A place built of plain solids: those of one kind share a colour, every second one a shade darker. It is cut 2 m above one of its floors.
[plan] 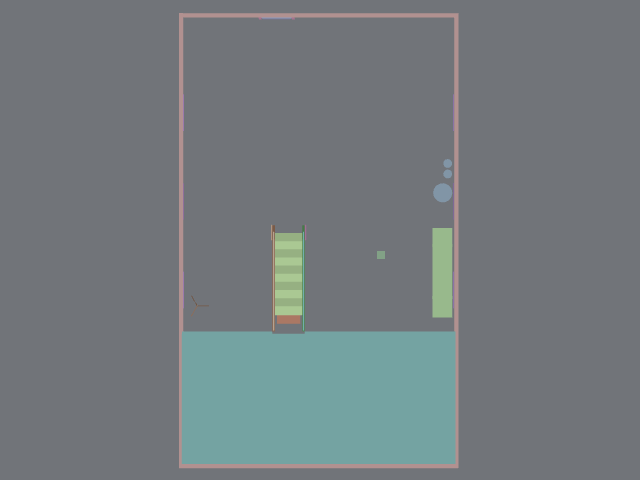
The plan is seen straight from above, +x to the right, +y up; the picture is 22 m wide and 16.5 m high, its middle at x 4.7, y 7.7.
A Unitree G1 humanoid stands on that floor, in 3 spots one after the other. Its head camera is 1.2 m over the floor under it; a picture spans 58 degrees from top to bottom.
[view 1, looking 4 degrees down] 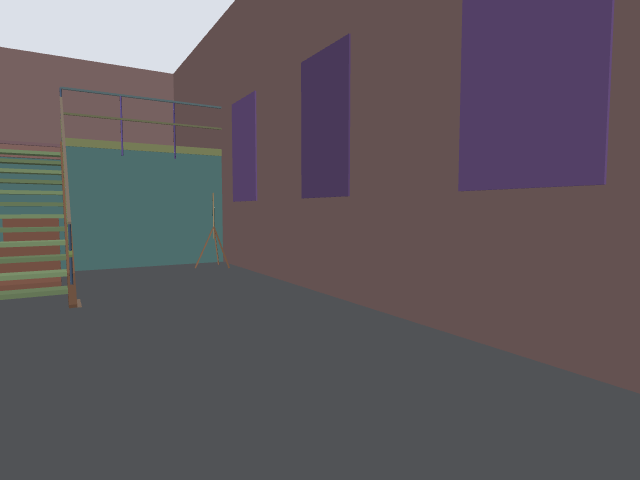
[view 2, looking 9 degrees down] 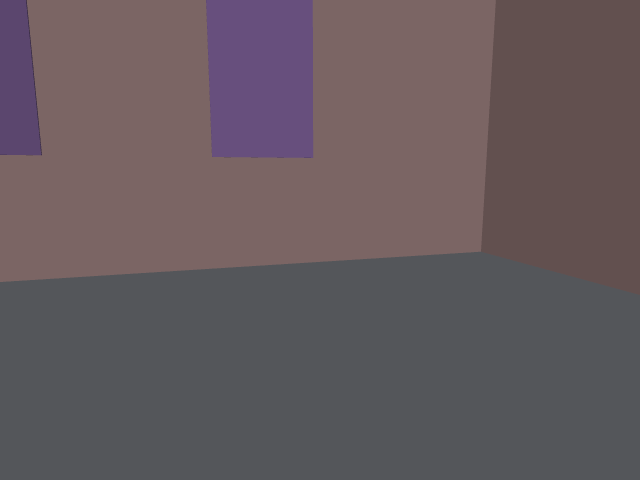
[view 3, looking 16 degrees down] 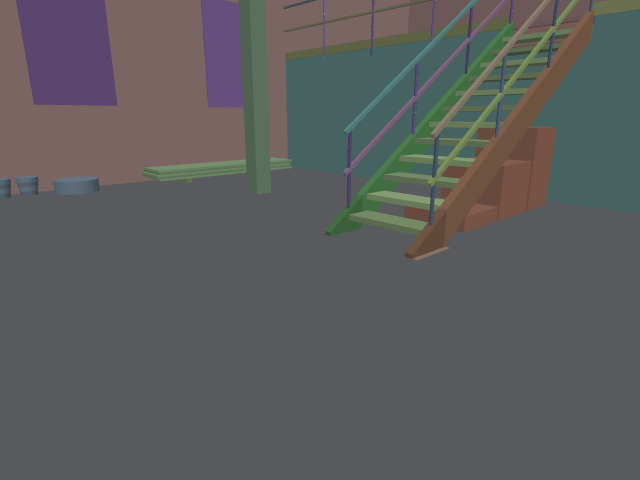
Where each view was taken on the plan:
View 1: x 3.21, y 14.25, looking -121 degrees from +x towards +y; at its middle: wall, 6.25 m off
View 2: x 5.45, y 11.14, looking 163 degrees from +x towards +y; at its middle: wall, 5.77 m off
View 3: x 1.00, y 11.24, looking -43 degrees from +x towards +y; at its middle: ground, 4.35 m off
